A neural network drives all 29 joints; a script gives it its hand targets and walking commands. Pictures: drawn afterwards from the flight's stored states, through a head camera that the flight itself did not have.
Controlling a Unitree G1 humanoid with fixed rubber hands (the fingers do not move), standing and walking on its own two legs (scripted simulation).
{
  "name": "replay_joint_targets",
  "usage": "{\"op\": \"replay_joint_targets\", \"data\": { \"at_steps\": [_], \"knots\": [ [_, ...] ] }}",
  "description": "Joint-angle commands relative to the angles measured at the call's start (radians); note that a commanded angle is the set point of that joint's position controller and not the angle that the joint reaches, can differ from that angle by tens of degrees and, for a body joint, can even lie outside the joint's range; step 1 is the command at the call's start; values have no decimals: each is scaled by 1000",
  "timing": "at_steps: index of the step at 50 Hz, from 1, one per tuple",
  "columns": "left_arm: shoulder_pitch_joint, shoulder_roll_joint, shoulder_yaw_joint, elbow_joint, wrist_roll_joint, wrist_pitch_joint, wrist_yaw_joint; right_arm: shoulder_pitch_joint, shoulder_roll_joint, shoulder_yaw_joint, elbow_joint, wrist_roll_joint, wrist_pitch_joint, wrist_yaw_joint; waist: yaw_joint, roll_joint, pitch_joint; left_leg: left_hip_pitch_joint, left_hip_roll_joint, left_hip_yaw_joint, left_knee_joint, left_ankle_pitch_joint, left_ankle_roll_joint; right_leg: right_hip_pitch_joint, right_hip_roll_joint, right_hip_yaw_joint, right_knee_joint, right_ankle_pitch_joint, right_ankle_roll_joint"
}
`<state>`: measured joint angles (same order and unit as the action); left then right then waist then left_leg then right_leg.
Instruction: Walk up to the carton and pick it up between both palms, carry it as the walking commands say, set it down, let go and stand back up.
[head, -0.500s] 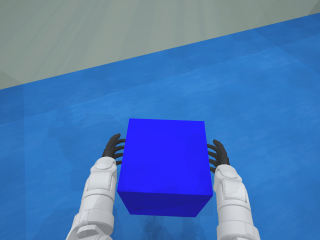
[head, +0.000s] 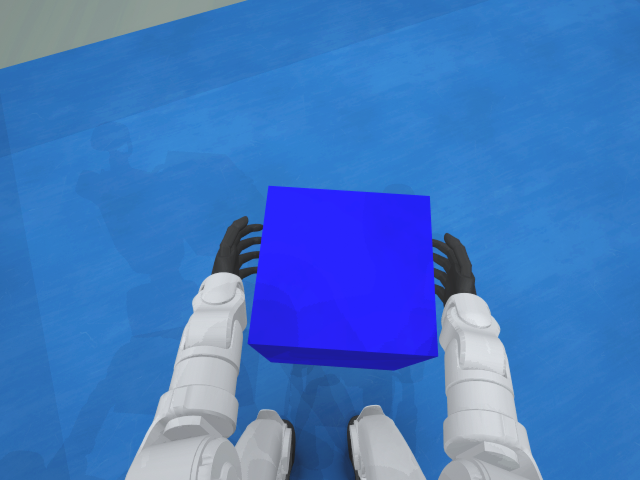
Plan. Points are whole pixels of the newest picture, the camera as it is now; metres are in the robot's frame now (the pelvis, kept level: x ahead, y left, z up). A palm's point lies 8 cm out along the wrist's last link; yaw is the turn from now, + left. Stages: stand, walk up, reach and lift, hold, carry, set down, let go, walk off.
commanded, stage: set down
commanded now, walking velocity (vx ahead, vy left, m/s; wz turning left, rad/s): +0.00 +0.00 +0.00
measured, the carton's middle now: (339, 290) +0.38 -0.04 -0.12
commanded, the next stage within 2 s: none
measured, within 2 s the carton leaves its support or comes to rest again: neither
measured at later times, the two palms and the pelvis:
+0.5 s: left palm (244, 273) +0.41 +0.11 -0.14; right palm (435, 290) +0.38 -0.19 -0.14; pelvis -0.01 -0.01 -0.08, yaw +0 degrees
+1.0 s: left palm (254, 276) +0.44 +0.11 -0.23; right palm (419, 292) +0.40 -0.19 -0.23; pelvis -0.02 -0.01 -0.15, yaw +0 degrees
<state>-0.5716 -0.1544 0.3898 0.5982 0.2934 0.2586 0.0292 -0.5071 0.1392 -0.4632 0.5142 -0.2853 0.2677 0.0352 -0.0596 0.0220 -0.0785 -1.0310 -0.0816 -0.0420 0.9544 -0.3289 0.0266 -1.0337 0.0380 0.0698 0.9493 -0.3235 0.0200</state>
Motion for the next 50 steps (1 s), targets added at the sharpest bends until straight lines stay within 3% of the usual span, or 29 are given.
{"op": "replay_joint_targets", "data": {
  "at_steps": [1, 7, 25, 50],
  "knots": [
    [-476, -952, -523, 81, -102, -25, -192, -553, 875, 546, 72, 104, -17, 216, -7, 11, -647, 326, -47, -42, -71, 153, -28, 201, 84, -41, -28, 154, -39],
    [-534, -938, -511, 103, -113, -26, -193, -591, 881, 531, 93, 106, -13, 208, -20, 2, -699, 221, -57, -29, 9, 129, -27, 125, 89, -46, 39, 138, -30],
    [-635, -890, -539, 114, -168, -51, -175, -680, 890, 577, 96, 166, -27, 139, -10, 11, -885, -79, -89, 7, 253, 126, -38, -8, 114, -51, 251, 183, 6],
    [-853, -823, -493, 199, -195, -63, -114, -911, 798, 526, 127, 215, -44, 96, -17, 28, -969, -303, -103, 28, 494, 42, -46, -266, 128, -96, 509, 94, 20]
  ]
}}
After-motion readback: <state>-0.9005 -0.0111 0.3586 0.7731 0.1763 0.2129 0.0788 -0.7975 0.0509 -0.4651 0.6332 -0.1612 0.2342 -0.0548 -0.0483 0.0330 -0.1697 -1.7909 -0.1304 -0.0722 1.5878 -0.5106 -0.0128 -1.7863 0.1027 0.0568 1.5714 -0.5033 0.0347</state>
